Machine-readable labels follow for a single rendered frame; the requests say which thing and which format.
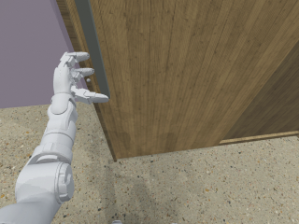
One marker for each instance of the left robot upper arm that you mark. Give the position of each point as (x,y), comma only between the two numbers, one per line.
(41,190)

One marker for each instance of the left robot forearm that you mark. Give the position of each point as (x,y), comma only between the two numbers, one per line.
(59,137)

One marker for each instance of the wardrobe door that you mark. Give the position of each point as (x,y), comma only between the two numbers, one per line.
(181,72)
(275,108)

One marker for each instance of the handle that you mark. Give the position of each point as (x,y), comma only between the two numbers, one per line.
(85,14)

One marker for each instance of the left robot hand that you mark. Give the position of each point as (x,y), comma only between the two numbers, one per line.
(64,79)

